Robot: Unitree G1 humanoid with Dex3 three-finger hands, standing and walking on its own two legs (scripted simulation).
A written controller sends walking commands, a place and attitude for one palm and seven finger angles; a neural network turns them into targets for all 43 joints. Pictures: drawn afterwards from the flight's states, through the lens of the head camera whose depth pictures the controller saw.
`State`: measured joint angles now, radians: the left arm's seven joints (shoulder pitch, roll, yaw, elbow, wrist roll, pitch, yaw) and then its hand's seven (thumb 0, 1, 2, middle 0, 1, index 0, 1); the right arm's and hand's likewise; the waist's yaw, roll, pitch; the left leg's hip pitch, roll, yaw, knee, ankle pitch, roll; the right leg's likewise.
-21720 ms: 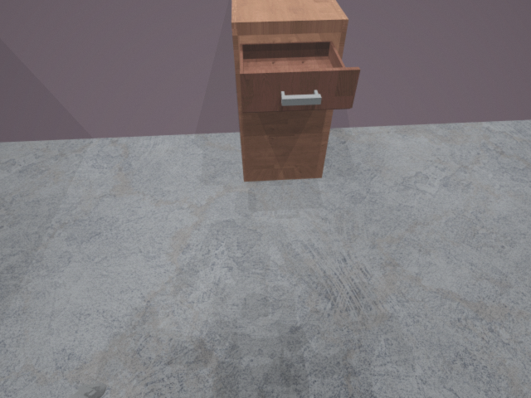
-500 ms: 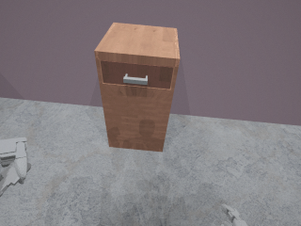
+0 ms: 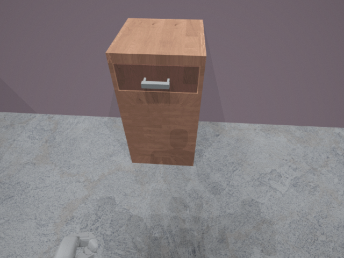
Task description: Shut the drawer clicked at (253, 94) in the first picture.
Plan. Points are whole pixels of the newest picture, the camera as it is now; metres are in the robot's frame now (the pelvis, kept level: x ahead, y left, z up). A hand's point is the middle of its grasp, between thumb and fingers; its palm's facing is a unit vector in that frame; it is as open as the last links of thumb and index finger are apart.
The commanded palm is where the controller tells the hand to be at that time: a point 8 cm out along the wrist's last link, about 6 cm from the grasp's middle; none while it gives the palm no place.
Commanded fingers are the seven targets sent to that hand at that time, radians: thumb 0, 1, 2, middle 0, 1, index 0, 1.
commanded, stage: let the arm hang, fingers relaxed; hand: left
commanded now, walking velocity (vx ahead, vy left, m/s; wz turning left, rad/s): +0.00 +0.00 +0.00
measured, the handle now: (156, 82) +0.85 +0.10 -0.06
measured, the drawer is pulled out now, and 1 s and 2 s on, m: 0.00 0.00 0.00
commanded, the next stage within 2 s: look to check the result in 0.90 s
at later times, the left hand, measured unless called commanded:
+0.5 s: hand out of the picture -0.03 +0.17 -0.15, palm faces +0.02 -0.98 -0.21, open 6.5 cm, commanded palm none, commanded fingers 0.00 0.90 0.90 -0.20 -0.30 -0.20 -0.30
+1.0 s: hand out of the picture +0.00 +0.16 -0.15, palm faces +0.02 -0.98 -0.19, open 7.3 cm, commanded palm none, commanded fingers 0.00 0.90 0.90 -0.20 -0.30 -0.20 -0.30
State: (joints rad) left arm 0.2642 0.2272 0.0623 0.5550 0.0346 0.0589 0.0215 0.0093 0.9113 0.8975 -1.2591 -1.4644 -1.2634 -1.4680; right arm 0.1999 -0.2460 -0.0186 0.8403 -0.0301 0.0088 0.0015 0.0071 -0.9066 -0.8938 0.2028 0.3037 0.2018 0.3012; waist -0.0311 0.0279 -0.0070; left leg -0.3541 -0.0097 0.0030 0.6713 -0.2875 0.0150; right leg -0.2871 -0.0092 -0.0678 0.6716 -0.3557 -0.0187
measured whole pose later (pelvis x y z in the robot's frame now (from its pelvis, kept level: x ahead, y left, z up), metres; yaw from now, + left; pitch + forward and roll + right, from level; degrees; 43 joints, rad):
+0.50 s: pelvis +0.00 +0.00 +0.02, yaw -1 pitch -2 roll -1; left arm 0.32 0.15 0.00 1.16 0.01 0.01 0.03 0.01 0.91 0.90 -0.35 -0.48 -0.35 -0.48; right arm 0.30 -0.13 0.00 1.13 -0.02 0.01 -0.03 0.00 -0.91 -0.89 0.20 0.30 0.20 0.30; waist 0.00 0.03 0.06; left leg -0.23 0.00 0.01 0.43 -0.17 0.01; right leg -0.16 0.01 -0.06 0.42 -0.22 -0.02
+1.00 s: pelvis +0.00 +0.00 +0.02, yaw -1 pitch -2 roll +0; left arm 0.28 0.12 0.01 1.14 0.01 0.00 0.04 0.01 0.92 0.90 -0.20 -0.30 -0.20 -0.30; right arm 0.33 -0.11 -0.01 1.14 -0.02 0.01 -0.03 0.00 -0.91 -0.89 0.20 0.30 0.20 0.30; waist -0.01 0.02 0.05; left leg -0.23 0.00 0.02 0.43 -0.17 0.01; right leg -0.17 0.01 -0.05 0.43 -0.23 -0.03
